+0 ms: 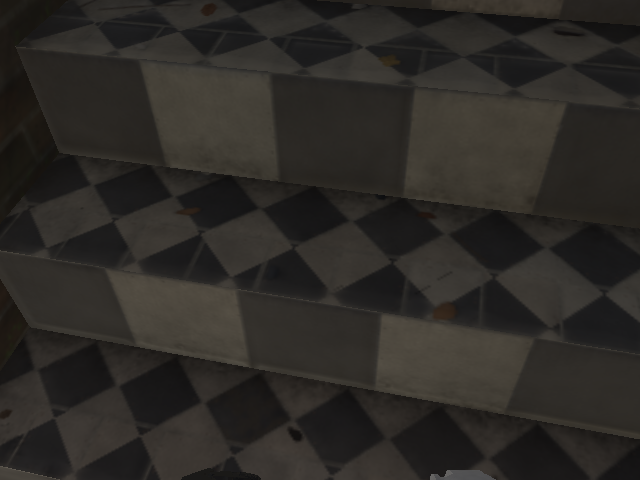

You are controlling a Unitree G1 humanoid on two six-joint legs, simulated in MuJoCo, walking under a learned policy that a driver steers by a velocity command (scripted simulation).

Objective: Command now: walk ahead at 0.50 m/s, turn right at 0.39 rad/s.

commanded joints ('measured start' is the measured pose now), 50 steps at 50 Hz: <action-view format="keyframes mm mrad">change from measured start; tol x64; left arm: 1 -15 122 13 -106 37 64 -6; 50 223 161 125 172 35 -108 42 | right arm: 1 18 -356 -70 -43 52 -52 23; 21 -865 -18 43 -547 67 65 -135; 26 -61 -281 -74 -325 32 83 -128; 50 -285 -150 -86 -282 66 -44 -66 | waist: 1 109 154 -71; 50 4 -64 81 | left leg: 1 173 333 -51 49 2115 275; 4 238 298 -67 478 2277 238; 7 -791 -95 -368 1582 413 157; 16 -1187 -46 -159 2103 -132 101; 24 -332 -163 11 931 -86 -5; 27 -60 373 -1268 125 -464 404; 34 -425 138 -161 194 -127 65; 50 26 283 10 153 -230 89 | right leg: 1 394 98 -176 -471 -172 68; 7 970 -93 865 -1301 -561 -171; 17 937 -85 518 -1411 -106 -46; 21 694 -153 481 -1685 253 -35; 24 904 -171 415 -1394 1762 -15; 28 258 64 379 189 311 74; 50 1007 -48 -4 -1370 -109 153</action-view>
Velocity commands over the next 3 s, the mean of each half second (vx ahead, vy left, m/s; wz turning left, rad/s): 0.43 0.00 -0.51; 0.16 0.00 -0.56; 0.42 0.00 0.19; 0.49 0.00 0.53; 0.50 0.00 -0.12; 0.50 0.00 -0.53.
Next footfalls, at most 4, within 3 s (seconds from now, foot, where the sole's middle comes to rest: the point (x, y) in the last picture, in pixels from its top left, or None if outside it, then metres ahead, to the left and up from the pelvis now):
0.04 right None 0.15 -0.10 -0.59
0.48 left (285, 446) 0.45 0.11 -0.39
1.02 right None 0.36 -0.14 -0.39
1.38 left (372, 259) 0.65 -0.02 -0.18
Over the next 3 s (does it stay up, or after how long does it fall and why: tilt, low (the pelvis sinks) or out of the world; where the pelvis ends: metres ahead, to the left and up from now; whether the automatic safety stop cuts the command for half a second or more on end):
stays up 1.26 -0.13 1.10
